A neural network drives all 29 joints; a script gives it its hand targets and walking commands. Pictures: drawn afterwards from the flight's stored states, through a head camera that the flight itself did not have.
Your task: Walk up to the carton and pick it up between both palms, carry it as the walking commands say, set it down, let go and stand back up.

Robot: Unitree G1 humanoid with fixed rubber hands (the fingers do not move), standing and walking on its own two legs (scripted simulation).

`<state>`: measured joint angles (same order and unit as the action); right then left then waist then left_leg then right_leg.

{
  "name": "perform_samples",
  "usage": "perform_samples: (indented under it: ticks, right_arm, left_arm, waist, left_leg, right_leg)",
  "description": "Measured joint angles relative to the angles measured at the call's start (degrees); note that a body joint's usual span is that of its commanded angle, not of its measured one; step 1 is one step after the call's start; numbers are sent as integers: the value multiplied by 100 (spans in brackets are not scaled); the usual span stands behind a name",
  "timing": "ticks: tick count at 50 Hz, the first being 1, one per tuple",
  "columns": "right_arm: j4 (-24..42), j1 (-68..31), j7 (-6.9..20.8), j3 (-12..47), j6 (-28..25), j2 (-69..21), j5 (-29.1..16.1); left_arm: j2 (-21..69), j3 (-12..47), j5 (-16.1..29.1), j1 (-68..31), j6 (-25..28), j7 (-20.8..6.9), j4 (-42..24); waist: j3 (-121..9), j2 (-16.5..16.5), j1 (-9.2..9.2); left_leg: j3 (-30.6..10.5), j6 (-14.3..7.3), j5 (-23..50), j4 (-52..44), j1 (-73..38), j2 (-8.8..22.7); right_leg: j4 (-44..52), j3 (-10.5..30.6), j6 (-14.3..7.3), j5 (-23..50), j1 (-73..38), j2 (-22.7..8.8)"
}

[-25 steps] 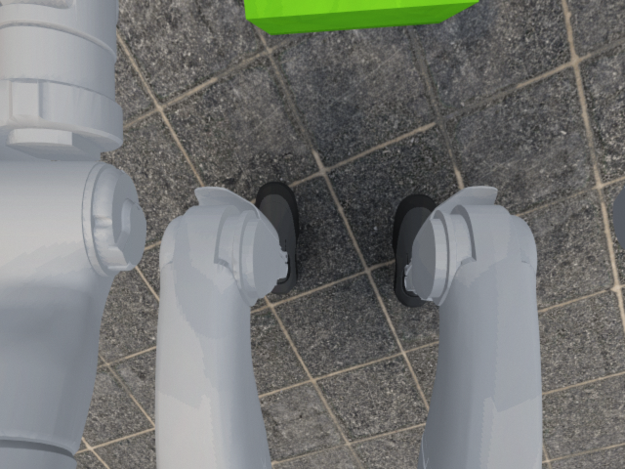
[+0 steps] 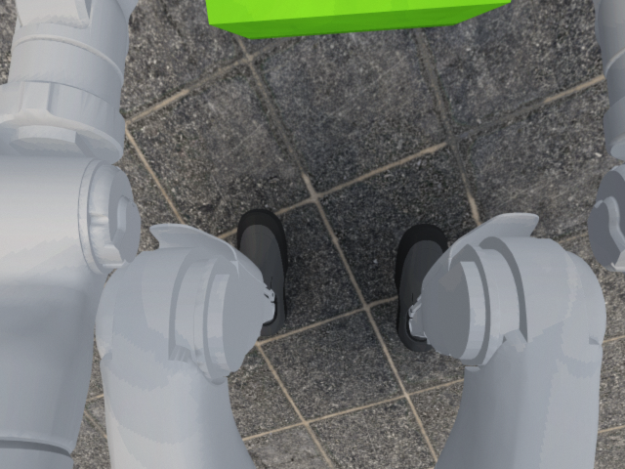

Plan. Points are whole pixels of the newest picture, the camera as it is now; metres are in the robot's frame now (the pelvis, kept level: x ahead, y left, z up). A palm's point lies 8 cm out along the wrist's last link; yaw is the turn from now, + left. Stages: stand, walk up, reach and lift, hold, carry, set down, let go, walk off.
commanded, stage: reach and lift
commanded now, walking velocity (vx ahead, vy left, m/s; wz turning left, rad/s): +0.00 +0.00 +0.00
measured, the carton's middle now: out of the picture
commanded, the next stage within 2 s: none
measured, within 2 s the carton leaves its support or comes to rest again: leaves its support in 1.86 s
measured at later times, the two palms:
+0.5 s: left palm out of the picture +0.56 +0.19 -0.20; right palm out of the picture +0.55 -0.20 -0.21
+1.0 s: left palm out of the picture +0.56 +0.16 -0.20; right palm out of the picture +0.56 -0.18 -0.20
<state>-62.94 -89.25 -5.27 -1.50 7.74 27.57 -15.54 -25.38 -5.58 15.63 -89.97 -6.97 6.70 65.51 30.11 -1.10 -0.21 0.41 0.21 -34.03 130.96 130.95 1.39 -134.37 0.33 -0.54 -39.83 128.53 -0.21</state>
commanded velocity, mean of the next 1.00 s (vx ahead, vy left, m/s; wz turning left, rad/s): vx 0.00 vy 0.00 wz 0.00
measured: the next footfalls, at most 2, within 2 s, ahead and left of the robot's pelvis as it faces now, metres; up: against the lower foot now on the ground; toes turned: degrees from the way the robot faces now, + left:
none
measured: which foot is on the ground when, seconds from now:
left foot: down 0.00-1.00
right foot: down 0.00-1.00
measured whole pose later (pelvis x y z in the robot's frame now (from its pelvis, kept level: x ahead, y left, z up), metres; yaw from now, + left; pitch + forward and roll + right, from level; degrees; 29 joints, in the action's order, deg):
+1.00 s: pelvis +0.00 +0.00 +0.00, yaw -1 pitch +34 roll +1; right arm -67.3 -91.7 -5.0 2.5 4.1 24.0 -15.7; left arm -21.1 -3.4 14.4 -93.1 -3.3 7.0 71.3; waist 30.0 -1.3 -0.4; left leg 0.2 0.0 -35.1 132.3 131.0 1.5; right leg -135.3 0.1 -0.3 -40.7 128.3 -0.1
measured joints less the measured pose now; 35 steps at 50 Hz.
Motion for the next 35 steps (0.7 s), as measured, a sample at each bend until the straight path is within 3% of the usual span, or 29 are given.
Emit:
perform_samples:
  ticks: [4, 13, 35]
  right_arm:
    - [-133, 126, 61, 22, -75, -92, -18]
    - [-40, 115, 83, -11, -221, -125, 118]
    - [-355, -169, 86, 193, -190, -325, 53]
  left_arm:
    - [1, 41, 15, -1, 89, -55, 299]
    - [48, 47, 63, 11, 217, -54, 297]
    - [273, 89, -39, -203, 228, -57, 539]
  waist:
    - [-4, -10, -8]
    - [-8, -88, -11]
    - [-12, -30, -7]
  left_leg:
    - [-5, -6, -136, 190, 6, 10]
    - [14, -25, -265, 361, 28, -4]
    - [-32, 2, -88, 214, 15, 7]
  right_leg:
    - [-177, -3, 2, -143, -14, 7]
    - [-347, 17, 28, -307, -29, -13]
    - [-187, -34, -10, -86, -9, -4]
